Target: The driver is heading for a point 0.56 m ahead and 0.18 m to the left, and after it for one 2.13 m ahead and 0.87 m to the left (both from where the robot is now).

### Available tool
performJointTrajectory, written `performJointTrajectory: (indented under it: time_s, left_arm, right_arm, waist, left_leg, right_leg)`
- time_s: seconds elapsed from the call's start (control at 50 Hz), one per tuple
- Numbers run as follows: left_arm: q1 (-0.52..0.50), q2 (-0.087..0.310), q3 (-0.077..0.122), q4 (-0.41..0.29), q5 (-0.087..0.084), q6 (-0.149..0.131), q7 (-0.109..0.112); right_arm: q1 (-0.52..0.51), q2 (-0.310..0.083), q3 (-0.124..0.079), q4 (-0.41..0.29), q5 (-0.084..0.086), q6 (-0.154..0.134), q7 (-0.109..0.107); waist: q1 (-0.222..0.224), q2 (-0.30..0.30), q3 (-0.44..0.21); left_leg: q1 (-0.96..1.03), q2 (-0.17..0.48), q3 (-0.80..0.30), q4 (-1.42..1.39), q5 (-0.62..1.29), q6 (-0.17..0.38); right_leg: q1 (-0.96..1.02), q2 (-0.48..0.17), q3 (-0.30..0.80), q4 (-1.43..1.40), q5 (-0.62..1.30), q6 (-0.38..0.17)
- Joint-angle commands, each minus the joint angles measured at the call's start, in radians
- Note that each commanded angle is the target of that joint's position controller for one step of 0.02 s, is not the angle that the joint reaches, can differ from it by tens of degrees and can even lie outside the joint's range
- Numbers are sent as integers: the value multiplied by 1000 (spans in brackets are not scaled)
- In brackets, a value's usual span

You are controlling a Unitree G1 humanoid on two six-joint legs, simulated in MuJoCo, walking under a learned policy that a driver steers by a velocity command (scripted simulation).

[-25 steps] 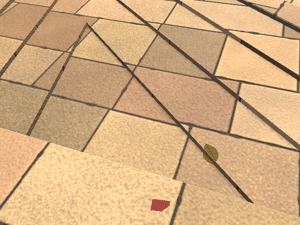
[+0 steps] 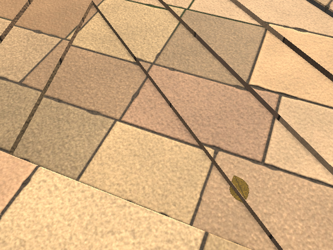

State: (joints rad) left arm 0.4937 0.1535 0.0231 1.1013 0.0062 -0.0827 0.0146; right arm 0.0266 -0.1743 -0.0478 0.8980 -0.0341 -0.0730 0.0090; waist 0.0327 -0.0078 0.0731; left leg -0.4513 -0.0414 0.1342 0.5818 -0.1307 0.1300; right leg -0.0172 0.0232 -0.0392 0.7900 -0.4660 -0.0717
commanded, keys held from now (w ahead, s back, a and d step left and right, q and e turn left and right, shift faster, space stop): w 0.16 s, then w+q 0.84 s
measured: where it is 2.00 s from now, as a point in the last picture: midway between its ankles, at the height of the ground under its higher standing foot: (97, 142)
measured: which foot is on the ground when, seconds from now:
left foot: down 0.00-0.50, up 0.52-1.00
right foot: up 0.00-0.48, down 0.50-1.00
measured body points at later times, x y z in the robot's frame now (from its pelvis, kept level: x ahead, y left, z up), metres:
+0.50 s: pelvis +0.27 -0.01 +0.01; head +0.30 -0.01 +0.46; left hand +0.46 +0.22 -0.09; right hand +0.21 -0.26 -0.13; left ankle +0.11 +0.06 -0.71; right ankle +0.38 -0.09 -0.72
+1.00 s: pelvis +0.48 +0.04 +0.01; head +0.50 +0.05 +0.46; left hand +0.34 +0.27 -0.12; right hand +0.74 -0.10 -0.10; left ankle +0.54 +0.19 -0.68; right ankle +0.38 -0.09 -0.72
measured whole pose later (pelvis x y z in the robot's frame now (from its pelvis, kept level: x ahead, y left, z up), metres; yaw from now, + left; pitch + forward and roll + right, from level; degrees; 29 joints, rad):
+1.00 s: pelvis +0.48 +0.04 +0.01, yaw +24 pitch +0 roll -1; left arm 0.43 0.24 0.05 0.94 0.03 -0.07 0.01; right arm 0.06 -0.24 -0.05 0.80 -0.04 0.03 0.06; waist 0.06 0.03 0.05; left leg -0.60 0.06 0.07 0.83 -0.07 0.12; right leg 0.10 -0.01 -0.29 0.29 -0.38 0.00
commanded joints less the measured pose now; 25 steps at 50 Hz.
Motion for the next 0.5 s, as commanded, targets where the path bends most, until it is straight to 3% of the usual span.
performJointTrajectory:
  time_s: [0.02,0.04,0.06,0.1,0.14,0.2,0.28,0.32,0.4,0.42,0.44,0.46,0.48,0.5]
  left_arm:
    - [16,121,34,-91,3,-2,-8]
    - [-67,123,36,-116,9,-6,-13]
    - [-84,105,37,-120,10,-4,-17]
    - [-50,70,35,-110,29,22,-26]
    - [-77,64,37,-125,30,42,-33]
    - [-240,89,41,-192,30,57,-39]
    - [-437,89,36,-266,25,48,-46]
    - [-488,74,27,-289,20,48,-49]
    - [-550,95,20,-335,10,41,-39]
    - [-511,115,27,-322,9,32,-37]
    - [-468,129,29,-327,6,25,-32]
    - [-367,165,42,-298,7,17,-27]
    - [-222,187,52,-261,12,2,-22]
    - [-72,260,70,-248,35,-12,-8]
  right_arm:
    - [313,-203,-61,63,25,19,-1]
    - [235,-135,-42,46,27,13,3]
    - [209,-100,-31,50,21,3,2]
    - [247,-61,-15,79,18,-16,-8]
    - [313,-82,-17,100,18,-32,-12]
    - [380,-107,-17,108,25,-32,-11]
    - [456,-114,-10,104,31,-23,-15]
    - [477,-124,-10,102,32,-21,-17]
    - [485,-134,-12,96,15,-8,-19]
    - [450,-144,-15,74,3,-7,-20]
    - [426,-173,-23,69,10,-3,-29]
    - [407,-191,-31,60,9,-3,-34]
    - [379,-200,-35,50,15,-3,-30]
    - [385,-140,-22,13,31,-3,-24]
  waist:
    - [-93,80,-175]
    - [-80,31,-69]
    - [-43,5,-19]
    - [5,25,-17]
    - [13,37,-10]
    - [-10,43,36]
    - [-60,35,44]
    - [-77,65,17]
    - [-84,106,-2]
    - [-71,102,-35]
    - [-27,121,-24]
    - [8,102,-55]
    - [80,59,-119]
    - [116,-57,-261]
  left_leg:
    - [591,419,-732,-357,-385,199]
    - [439,380,-608,-398,-347,170]
    - [337,331,-511,-426,-249,133]
    - [236,268,-375,-442,-102,91]
    - [229,247,-322,-455,-14,92]
    - [261,225,-292,-489,37,93]
    - [324,191,-267,-457,265,63]
    - [343,159,-234,-419,389,43]
    - [412,179,-263,-339,502,62]
    - [403,183,-262,-297,576,66]
    - [428,193,-291,-252,582,58]
    - [442,191,-300,-165,644,48]
    - [415,161,-276,18,613,36]
    - [267,103,-232,310,339,16]
  right_leg:
    - [-627,-25,100,623,56,-34]
    - [-623,-59,92,569,132,-34]
    - [-577,-91,93,501,173,-32]
    - [-478,-122,90,408,194,-12]
    - [-497,-128,70,355,219,4]
    - [-621,-151,38,223,329,35]
    - [-643,-119,5,-25,483,68]
    - [-575,-71,-22,-108,524,75]
    - [-512,-34,-9,-146,438,65]
    - [-444,-9,-39,-81,445,55]
    - [-410,-25,33,-198,306,44]
    - [-312,2,32,-245,272,32]
    - [-152,-6,35,-352,316,12]
    - [89,-217,243,-402,242,-35]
